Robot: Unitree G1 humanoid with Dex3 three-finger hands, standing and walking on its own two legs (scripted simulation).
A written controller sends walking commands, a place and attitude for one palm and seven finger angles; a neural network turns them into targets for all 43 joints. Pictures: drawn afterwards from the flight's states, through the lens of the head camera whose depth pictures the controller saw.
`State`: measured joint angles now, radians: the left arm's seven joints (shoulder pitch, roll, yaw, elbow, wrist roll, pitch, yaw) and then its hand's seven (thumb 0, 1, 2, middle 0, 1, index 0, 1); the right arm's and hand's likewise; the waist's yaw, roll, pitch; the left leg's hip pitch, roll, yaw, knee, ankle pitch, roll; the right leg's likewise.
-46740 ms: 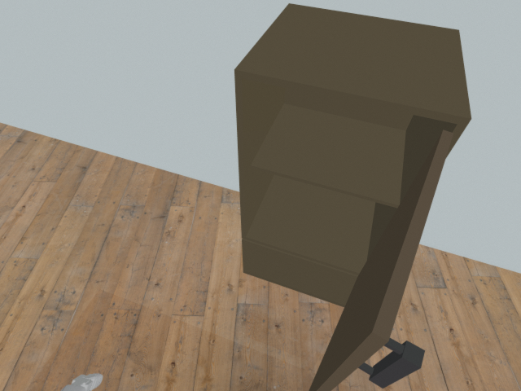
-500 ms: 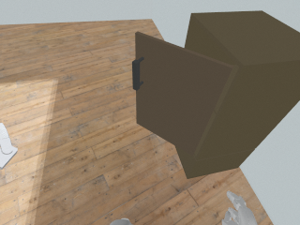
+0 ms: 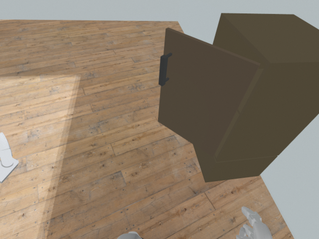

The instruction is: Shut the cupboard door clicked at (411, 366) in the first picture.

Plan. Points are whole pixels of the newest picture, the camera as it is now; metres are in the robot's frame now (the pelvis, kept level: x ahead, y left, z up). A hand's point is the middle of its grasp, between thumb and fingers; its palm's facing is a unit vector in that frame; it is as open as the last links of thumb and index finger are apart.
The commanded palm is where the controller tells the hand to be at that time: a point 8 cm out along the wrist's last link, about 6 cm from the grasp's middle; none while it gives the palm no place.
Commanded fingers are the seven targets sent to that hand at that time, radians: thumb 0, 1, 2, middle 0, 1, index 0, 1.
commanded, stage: stop stepping back and stand still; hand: left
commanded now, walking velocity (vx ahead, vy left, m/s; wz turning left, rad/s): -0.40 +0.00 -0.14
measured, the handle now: (165, 69) +0.84 +0.05 -0.03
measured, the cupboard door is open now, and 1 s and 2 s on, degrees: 43 43 43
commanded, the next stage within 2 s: let the arm hang, fingers relaxed in 1.56 s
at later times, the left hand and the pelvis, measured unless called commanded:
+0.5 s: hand out of the picture +0.10 +0.33 +0.19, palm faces +0.49 -0.83 -0.28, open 7.4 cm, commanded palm +0.02 +0.34 +0.19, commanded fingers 0.00 0.90 0.90 -0.20 -0.30 -0.20 -0.30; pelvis -0.14 +0.06 +0.00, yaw -4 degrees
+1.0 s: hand out of the picture +0.06 +0.31 +0.18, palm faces +0.39 -0.85 -0.35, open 7.4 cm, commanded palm +0.00 +0.36 +0.19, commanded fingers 0.00 0.90 0.90 -0.20 -0.30 -0.20 -0.30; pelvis -0.17 +0.07 +0.00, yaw -6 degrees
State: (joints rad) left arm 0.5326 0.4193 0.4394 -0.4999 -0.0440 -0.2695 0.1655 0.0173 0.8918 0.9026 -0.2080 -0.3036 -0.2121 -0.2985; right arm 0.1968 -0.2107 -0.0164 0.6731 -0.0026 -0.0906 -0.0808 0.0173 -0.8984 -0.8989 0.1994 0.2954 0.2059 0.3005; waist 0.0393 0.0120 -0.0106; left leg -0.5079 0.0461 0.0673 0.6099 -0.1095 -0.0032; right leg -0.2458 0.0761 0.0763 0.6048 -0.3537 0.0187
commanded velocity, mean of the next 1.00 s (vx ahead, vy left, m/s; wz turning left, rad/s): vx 0.15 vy -0.06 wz -0.01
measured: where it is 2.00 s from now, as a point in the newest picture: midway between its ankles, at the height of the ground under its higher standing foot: outside the picture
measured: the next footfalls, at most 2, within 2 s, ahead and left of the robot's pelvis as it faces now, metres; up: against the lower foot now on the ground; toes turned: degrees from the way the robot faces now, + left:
left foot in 0.02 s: +0.16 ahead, +0.08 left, +0.00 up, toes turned +4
right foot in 0.26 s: -0.09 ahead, -0.09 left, +0.00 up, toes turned -3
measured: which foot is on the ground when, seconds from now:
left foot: up 0.00-0.00, down 0.02-0.26, up 0.28-0.40, down 0.42-0.70, up 0.72-0.96, down 0.98-1.00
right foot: down 0.00-0.06, up 0.08-0.24, down 0.26-0.44, up 0.46-0.68, down 0.70-1.00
